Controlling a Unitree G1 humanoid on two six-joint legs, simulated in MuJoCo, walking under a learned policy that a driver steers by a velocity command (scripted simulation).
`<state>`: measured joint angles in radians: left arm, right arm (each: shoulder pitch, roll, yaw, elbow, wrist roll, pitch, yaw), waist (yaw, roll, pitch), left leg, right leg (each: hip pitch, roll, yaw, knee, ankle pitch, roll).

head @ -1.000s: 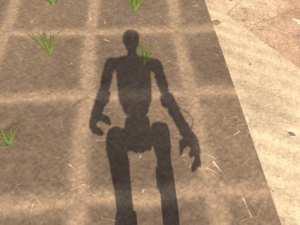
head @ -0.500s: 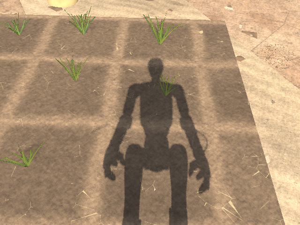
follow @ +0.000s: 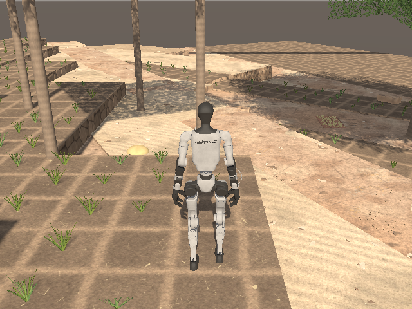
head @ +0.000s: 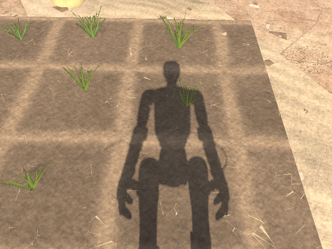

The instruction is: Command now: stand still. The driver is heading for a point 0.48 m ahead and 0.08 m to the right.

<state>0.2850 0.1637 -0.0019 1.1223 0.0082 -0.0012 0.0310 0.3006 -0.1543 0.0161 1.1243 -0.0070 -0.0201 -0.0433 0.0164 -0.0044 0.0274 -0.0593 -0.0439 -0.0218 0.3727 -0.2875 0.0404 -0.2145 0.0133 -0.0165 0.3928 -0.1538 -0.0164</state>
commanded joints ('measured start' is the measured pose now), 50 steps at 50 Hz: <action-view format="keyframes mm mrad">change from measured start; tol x4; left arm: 1 59 78 12 -1 0 -3 5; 33 75 39 5 53 -3 5 12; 41 -34 40 20 -85 15 19 2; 44 -150 63 40 -166 38 16 -27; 50 -204 62 59 -235 13 -16 -65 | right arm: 1 77 -79 -10 -2 0 -4 -4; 32 149 -43 -5 18 -2 -7 -10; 42 160 -145 -79 -58 -18 14 -41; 50 149 -181 -97 -84 -28 -59 -8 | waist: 1 -2 13 40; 34 -7 18 69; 40 -34 101 39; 42 -63 166 99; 45 -64 51 216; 50 -53 73 133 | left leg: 1 -112 126 -94 -76 202 25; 33 -90 127 -79 -78 246 26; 39 -52 191 -70 -1 324 84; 42 -80 349 -230 -132 -130 205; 44 -39 429 -312 -212 -277 268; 46 43 403 -247 -222 -193 230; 50 74 348 -38 -159 177 163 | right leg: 1 69 -101 101 -33 126 -24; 32 65 -102 91 -16 124 -13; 35 -1 -83 94 26 128 -18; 39 -143 -23 55 186 43 -24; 42 -305 -2 -5 447 -353 -50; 44 -501 -77 17 595 -386 -63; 46 -552 -105 32 541 -316 -59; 50 -386 -66 -54 380 -233 -69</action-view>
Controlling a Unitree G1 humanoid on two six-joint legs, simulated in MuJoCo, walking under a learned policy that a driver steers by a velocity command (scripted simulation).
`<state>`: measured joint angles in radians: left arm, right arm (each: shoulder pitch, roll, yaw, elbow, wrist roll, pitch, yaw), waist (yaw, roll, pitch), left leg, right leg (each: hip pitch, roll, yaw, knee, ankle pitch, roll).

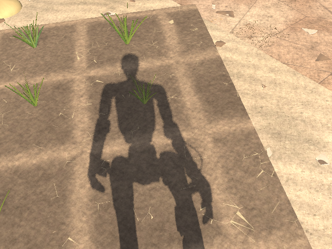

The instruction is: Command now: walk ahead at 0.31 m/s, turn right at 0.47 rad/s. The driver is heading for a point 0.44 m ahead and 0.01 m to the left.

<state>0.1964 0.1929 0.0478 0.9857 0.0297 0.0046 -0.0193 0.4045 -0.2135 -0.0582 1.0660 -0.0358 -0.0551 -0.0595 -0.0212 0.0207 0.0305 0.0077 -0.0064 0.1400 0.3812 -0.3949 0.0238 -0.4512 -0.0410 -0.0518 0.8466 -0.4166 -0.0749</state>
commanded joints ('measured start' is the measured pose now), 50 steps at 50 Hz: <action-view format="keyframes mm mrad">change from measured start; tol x32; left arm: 1 -101 32 14 -104 -13 -23 -17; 6 374 271 91 5 3 -43 -2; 50 151 -2 -25 48 -4 14 62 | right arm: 1 32 -126 -24 -30 2 -25 15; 50 -101 -46 39 -62 18 24 35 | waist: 1 -4 57 109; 6 174 -319 -170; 25 41 -73 132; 33 -58 -4 -395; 50 33 53 8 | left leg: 1 -18 294 -147 -131 374 159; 4 -176 212 33 268 733 92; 6 -666 -4 28 865 -155 1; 7 -725 52 -142 923 -84 22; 29 -304 -91 20 215 317 132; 31 25 72 -144 68 737 210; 32 336 404 -518 183 1437 377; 38 -299 235 -244 -128 878 260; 50 -307 186 -251 -134 226 167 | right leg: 1 -69 15 -52 -116 44 -24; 4 381 145 -133 -283 143 -85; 7 593 -326 749 -678 -152 -246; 28 527 -163 -123 -424 1467 11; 30 475 -156 -112 -94 1290 12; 32 28 109 -83 601 -216 46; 50 255 1 14 -314 143 68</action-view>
